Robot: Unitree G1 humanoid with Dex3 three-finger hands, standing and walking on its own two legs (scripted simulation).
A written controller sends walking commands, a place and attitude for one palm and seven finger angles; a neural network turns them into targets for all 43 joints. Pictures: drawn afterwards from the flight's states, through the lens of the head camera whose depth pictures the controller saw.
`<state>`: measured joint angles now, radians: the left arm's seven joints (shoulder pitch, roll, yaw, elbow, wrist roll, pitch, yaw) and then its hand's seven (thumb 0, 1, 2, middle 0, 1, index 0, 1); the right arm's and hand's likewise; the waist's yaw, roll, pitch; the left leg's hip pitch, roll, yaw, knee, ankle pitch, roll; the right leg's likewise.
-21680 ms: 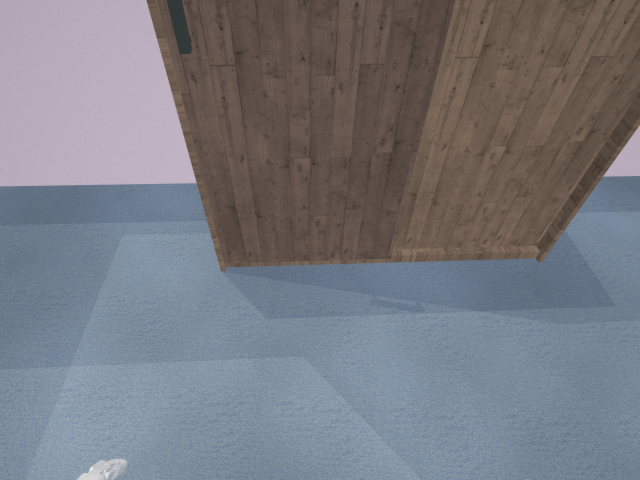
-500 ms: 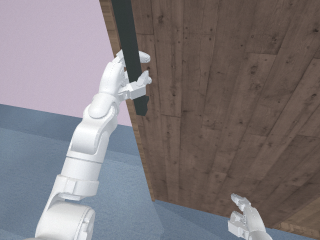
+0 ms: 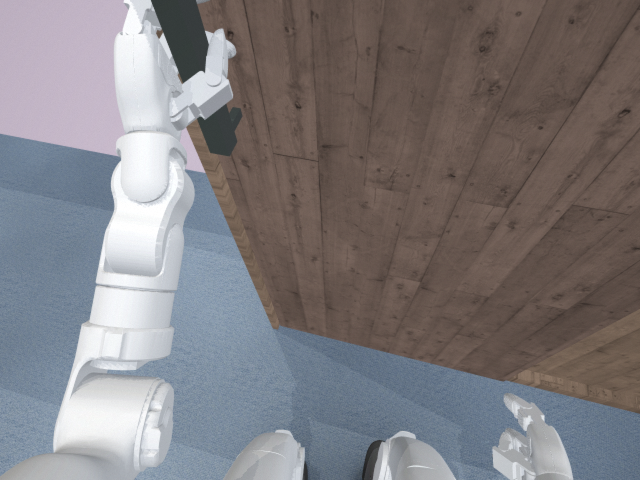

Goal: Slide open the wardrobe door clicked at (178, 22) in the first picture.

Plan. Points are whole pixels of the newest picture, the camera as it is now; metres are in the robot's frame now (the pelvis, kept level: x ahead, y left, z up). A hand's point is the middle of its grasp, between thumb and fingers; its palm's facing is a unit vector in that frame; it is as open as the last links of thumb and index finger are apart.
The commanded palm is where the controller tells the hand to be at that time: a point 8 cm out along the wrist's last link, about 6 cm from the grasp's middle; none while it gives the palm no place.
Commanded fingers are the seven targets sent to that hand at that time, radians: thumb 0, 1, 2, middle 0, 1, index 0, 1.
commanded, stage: step sideways, sliding the door along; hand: left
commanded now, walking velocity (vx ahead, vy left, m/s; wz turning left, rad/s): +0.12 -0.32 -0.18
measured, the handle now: (191, 7) +0.46 +0.17 +0.28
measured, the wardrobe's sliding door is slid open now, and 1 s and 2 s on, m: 0.01 0.16 0.44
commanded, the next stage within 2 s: none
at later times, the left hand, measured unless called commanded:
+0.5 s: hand (274, 80) +0.42 +0.09 +0.24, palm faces +0.42 -0.90 -0.10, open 6.8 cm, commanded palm +0.38 +0.07 +0.23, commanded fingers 0.00 0.90 0.90 -0.45 -1.40 -0.45 -1.40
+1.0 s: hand (387, 101) +0.40 -0.01 +0.24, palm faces +0.27 -0.96 +0.00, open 6.8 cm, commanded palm +0.37 -0.03 +0.21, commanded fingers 0.00 0.90 0.90 -0.45 -1.40 -0.45 -1.40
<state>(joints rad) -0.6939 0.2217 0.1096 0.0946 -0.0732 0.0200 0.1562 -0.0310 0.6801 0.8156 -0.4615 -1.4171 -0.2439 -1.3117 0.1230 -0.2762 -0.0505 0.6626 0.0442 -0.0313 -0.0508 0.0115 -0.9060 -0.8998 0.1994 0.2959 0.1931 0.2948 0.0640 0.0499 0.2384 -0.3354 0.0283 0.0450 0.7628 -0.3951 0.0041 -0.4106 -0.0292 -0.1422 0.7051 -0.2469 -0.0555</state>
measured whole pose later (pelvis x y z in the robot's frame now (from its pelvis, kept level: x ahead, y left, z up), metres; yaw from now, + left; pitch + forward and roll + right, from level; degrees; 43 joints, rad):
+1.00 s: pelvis +0.02 -0.20 +0.04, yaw -5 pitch -3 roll -7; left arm -0.44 0.23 0.19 -0.15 -0.04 -0.03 0.15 -0.04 0.67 0.75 -0.42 -1.48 -0.22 -1.26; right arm 0.16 -0.14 -0.01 0.56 0.03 -0.08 0.06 0.01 -0.90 -0.90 0.20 0.30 0.20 0.30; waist 0.14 0.04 0.24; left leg -0.18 0.27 0.11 0.48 -0.25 -0.08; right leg -0.43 -0.02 -0.05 1.01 -0.36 0.06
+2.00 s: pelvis -0.03 -0.43 +0.02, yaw -4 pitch -1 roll +1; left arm -0.43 0.18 0.16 -0.09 -0.09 -0.03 0.21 -0.05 0.73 0.83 -0.45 -1.41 0.00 -1.19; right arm 0.03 -0.25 -0.04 0.61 0.05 -0.05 -0.02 0.01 -0.90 -0.90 0.20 0.30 0.20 0.30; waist 0.09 0.09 0.21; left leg -0.44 0.09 0.04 1.05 -0.63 -0.03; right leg -0.27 -0.07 -0.12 0.58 -0.28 -0.01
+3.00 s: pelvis -0.03 -0.62 +0.04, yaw -7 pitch -2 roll -8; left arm -0.37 0.43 0.36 -0.02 -0.06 -0.07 0.12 -0.08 0.66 0.84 -0.45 -1.41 -0.06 -1.09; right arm 0.10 -0.17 -0.01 0.58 0.03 -0.03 0.03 0.01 -0.90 -0.90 0.20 0.30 0.20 0.30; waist 0.12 0.02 0.17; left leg -0.19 0.27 0.18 0.48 -0.24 -0.03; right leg -0.55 -0.03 -0.07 1.16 -0.33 0.07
